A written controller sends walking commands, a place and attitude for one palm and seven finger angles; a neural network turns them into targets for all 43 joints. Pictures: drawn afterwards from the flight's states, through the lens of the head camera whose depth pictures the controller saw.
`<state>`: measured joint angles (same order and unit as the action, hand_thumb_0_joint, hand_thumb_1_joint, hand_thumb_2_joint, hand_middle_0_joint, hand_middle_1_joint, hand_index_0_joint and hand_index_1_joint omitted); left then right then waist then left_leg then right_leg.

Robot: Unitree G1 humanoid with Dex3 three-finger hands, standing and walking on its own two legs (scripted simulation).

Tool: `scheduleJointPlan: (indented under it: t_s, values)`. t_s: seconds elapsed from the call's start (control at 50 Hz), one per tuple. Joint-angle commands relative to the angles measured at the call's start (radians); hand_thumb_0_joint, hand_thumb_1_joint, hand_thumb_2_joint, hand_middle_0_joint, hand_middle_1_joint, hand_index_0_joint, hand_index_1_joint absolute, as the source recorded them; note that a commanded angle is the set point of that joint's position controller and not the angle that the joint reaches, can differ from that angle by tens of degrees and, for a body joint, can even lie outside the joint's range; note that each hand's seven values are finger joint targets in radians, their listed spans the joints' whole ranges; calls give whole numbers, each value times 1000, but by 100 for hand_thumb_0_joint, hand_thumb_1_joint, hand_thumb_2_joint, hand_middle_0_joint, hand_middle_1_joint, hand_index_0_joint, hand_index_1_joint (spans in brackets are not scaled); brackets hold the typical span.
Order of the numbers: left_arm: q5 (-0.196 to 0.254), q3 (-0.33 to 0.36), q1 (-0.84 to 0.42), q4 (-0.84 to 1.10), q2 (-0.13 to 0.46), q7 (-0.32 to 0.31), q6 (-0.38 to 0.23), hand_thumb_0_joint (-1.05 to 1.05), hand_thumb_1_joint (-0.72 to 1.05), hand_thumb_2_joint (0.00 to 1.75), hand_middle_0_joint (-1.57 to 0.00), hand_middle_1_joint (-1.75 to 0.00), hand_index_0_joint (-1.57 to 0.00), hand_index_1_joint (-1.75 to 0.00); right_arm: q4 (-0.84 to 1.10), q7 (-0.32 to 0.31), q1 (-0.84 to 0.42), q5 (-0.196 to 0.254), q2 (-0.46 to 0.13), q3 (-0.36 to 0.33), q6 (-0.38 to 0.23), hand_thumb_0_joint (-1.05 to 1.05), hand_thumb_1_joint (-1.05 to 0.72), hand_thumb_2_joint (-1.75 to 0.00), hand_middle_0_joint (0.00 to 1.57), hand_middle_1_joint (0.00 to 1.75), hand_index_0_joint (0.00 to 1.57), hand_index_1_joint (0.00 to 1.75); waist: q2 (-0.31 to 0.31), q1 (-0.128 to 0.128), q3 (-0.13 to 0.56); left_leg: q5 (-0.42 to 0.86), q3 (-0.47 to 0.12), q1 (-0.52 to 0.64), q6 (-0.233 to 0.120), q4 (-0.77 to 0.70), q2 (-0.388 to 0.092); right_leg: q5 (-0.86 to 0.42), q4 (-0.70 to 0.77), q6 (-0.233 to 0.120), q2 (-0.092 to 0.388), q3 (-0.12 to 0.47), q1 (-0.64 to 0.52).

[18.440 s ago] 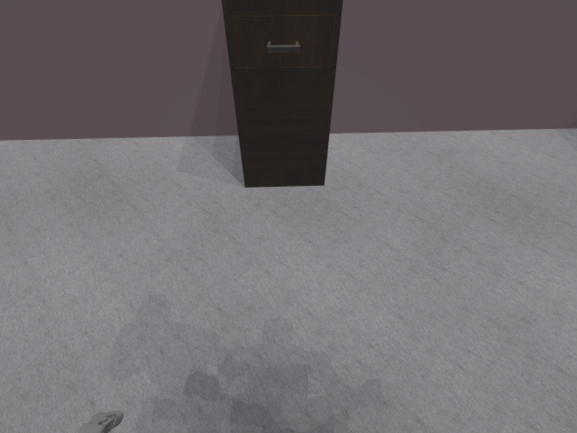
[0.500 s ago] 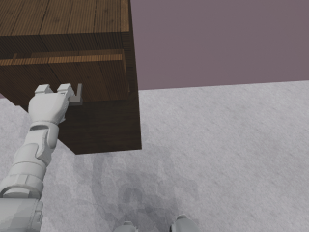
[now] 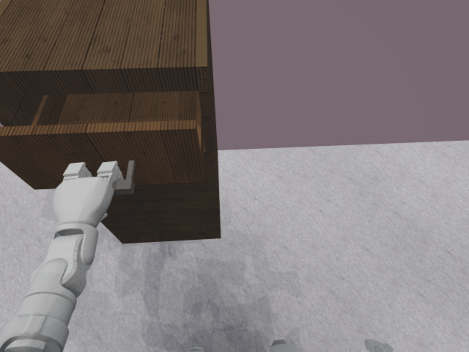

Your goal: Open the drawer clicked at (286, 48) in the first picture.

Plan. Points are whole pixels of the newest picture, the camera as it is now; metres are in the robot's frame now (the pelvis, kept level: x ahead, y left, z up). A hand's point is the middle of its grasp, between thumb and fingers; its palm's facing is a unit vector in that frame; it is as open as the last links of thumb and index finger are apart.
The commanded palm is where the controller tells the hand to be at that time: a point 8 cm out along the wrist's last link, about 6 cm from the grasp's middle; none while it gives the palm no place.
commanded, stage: pull the drawer open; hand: left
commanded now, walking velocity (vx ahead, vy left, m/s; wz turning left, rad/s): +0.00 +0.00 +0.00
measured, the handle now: (101, 177) +0.42 +0.26 +0.00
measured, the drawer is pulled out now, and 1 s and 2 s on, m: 0.09 0.21 0.30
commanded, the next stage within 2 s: none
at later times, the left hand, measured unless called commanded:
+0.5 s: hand (92, 248) +0.29 +0.26 -0.02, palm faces -0.03 -0.03 -1.00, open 5.4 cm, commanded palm +0.25 +0.26 +0.03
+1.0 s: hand (86, 277) +0.24 +0.25 -0.02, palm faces -0.02 -0.04 -1.00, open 5.4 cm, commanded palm +0.20 +0.26 +0.03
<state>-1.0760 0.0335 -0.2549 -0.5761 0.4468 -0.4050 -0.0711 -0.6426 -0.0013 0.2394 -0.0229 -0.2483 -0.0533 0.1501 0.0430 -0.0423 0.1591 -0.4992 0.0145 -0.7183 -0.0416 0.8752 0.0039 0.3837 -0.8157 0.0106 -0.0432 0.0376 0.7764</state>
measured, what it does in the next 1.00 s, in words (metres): stands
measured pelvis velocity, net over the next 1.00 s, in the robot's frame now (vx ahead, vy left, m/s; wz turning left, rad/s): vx -0.01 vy -0.02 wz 0.00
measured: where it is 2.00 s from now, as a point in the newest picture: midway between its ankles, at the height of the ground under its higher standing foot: outside the picture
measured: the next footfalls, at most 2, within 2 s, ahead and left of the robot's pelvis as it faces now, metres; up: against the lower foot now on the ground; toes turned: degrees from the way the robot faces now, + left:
none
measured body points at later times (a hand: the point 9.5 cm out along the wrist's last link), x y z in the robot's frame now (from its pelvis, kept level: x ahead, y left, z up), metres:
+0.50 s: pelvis -0.02 -0.02 +0.00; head +0.05 -0.02 +0.44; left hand +0.29 +0.25 +0.03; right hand +0.12 -0.28 -0.12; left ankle -0.06 +0.09 -0.69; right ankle -0.01 -0.13 -0.69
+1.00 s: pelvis -0.01 -0.02 +0.00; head +0.05 -0.03 +0.44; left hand +0.24 +0.25 +0.03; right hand +0.15 -0.28 -0.12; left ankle -0.06 +0.09 -0.69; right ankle -0.01 -0.13 -0.69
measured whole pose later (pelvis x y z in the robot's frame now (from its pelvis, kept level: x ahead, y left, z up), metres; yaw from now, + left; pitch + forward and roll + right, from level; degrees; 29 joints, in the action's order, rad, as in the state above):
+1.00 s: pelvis -0.01 -0.02 +0.00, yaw +0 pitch +15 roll +0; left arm -1.06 0.06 0.17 -0.28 0.42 -0.47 -0.09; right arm -0.63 -0.02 0.16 -0.03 -0.24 -0.05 0.08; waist 0.03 -0.01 0.15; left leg -0.50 0.02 -0.65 -0.01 0.89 0.00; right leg 0.40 -0.87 -0.02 -0.05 0.04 0.73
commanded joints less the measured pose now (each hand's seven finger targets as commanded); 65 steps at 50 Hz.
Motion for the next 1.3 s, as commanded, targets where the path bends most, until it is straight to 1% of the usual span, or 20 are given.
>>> scheduleJointPlan:
  t_s: [0.0, 0.12, 0.18, 0.24, 0.3, 0.32, 0.38, 0.46, 0.56, 0.6, 0.7, 0.76, 0.82, 0.92, 0.96, 0.98, 1.04, 1.1, 1.22, 1.28]
  values:
    - [17, 123, -47, 214, 219, -59, 36, 0, 90, 90, -40, -135, -40, -135, 97, -15, 38, -4, -152, -56, -35, 0, -90, -90, 20, 30, 20, 30, 48, 62, 387, 818, -25, 247, 28, -59, -23, -526, 5, -49, -5, -65, -284]
    - [27, 104, 33, 250, 177, -71, 47, 0, 90, 90, -40, -135, -40, -135, 104, -20, 10, -3, -147, -55, -51, 0, -90, -90, 20, 30, 20, 30, 20, 57, 355, 745, -22, 238, 27, -71, -17, -505, 18, -48, -5, -64, -296]
    - [17, 123, 9, 252, 208, -75, 43, 0, 90, 90, -40, -135, -40, -135, 97, -27, -4, -6, -150, -52, -54, 0, -90, -90, 20, 30, 20, 30, 32, 61, 320, 690, -24, 221, 29, -78, -14, -458, 14, -53, -7, -65, -279]
    - [23, 139, 49, 273, 216, -78, 41, 0, 90, 90, -40, -135, -40, -135, 101, -30, -20, -8, -149, -50, -58, 0, -90, -90, 20, 30, 20, 30, 29, 68, 345, 679, -17, 220, 26, -77, -7, -481, 18, -55, -4, -56, -311]
    - [19, 120, 73, 289, 194, -81, 32, 0, 90, 90, -40, -135, -40, -135, 110, -34, -43, -6, -140, -46, -68, 0, -90, -90, 20, 30, 20, 30, 22, 65, 314, 602, -8, 197, 23, -83, 1, -455, 25, -52, -4, -52, -304]
    - [27, 145, 110, 282, 212, -82, 31, 0, 90, 90, -40, -135, -40, -135, 107, -34, -45, -6, -140, -46, -70, 0, -90, -90, 20, 30, 20, 30, 19, 79, 307, 583, -6, 189, 23, -85, 5, -450, 25, -55, -3, -50, -319]
    - [21, 131, 79, 279, 201, -87, 22, 0, 90, 90, -40, -135, -40, -135, 105, -37, -52, -6, -140, -45, -76, 0, -90, -90, 20, 30, 20, 30, 24, 65, 273, 541, -9, 177, 21, -83, 8, -416, 24, -56, -5, -52, -288]
    - [14, 149, 97, 291, 221, -94, 10, 0, 90, 90, -40, -135, -40, -135, 117, -44, -76, -6, -134, -39, -81, 0, -90, -90, 20, 30, 20, 30, 9, 77, 291, 466, -1, 151, 18, -85, 21, -395, 24, -55, -3, -40, -307]
    - [12, 148, 121, 324, 215, -106, 5, 0, 90, 90, -40, -135, -40, -135, 122, -44, -89, -6, -131, -39, -94, 0, -90, -90, 20, 30, 20, 30, 32, 85, 304, 455, -1, 161, 19, -81, 22, -375, 18, -57, -3, -41, -296]
    - [19, 157, 163, 308, 213, -105, 6, 0, 90, 90, -40, -135, -40, -135, 120, -46, -95, -5, -130, -41, -97, 0, -90, -90, 20, 30, 20, 30, -15, 87, 286, 435, 2, 137, 16, -79, 26, -387, 24, -54, -2, -34, -313]
    - [26, 161, 216, 339, 210, -100, 4, 0, 90, 90, -40, -135, -40, -135, 130, -49, -115, -3, -127, -37, -100, 0, -90, -90, 20, 30, 20, 30, -6, 91, 264, 412, 6, 120, 16, -81, 33, -400, 28, -53, 1, -21, -324]
    - [26, 182, 302, 373, 215, -107, 6, 0, 90, 90, -40, -135, -40, -135, 137, -46, -124, -6, -122, -36, -100, 0, -90, -90, 20, 30, 20, 30, 7, 107, 301, 447, 6, 143, 18, -79, 32, -430, 20, -56, 3, -17, -347]
    - [37, 192, 357, 377, 210, -108, 7, 0, 90, 90, -40, -135, -40, -135, 133, -44, -123, -4, -124, -39, -106, 0, -90, -90, 20, 30, 20, 30, -28, 106, 257, 429, 3, 121, 18, -79, 33, -433, 23, -55, 2, -15, -347]
    - [37, 200, 480, 461, 192, -124, 6, 0, 90, 90, -40, -135, -40, -135, 150, -34, -140, -8, -118, -39, -111, 0, -90, -90, 20, 30, 20, 30, 10, 120, 282, 491, 2, 154, 23, -69, 31, -475, 8, -59, 2, -15, -347]
    - [36, 214, 536, 474, 195, -133, 11, 0, 90, 90, -40, -135, -40, -135, 156, -31, -157, -7, -116, -34, -108, 0, -90, -90, 20, 30, 20, 30, -14, 122, 276, 488, 3, 146, 25, -67, 34, -499, 5, -58, 3, -6, -350]
    - [38, 193, 525, 473, 172, -134, 14, 0, 90, 90, -40, -135, -40, -135, 153, -30, -154, -5, -115, -37, -109, 0, -90, -90, 20, 30, 20, 30, -12, 110, 238, 465, -2, 140, 25, -67, 32, -470, 10, -59, 0, -11, -327]
    - [31, 208, 561, 540, 180, -151, 16, 0, 90, 90, -40, -135, -40, -135, 161, -24, -163, -11, -118, -39, -114, 0, -90, -90, 20, 30, 20, 30, 37, 119, 263, 504, -4, 171, 28, -63, 27, -453, -2, -64, -1, -23, -313]
    - [24, 171, 592, 566, 135, -165, 31, 0, 90, 90, -40, -135, -40, -135, 167, -18, -175, -10, -113, -35, -116, 0, -90, -90, 20, 30, 20, 30, 8, 105, 241, 514, -8, 184, 29, -55, 23, -435, -4, -60, -4, -29, -275]
    - [24, 186, 627, 586, 144, -171, 46, 0, 90, 90, -40, -135, -40, -135, 171, -22, -186, -14, -110, -32, -122, 0, -90, -90, 20, 30, 20, 30, -13, 109, 231, 476, -12, 180, 29, -52, 25, -408, -7, -60, -4, -31, -279]
    - [18, 165, 631, 596, 128, -171, 50, 0, 90, 90, -40, -135, -40, -135, 172, -23, -193, -14, -105, -28, -123, 0, -90, -90, 20, 30, 20, 30, 17, 109, 207, 474, -18, 190, 32, -59, 23, -378, -8, -63, -6, -37, -259]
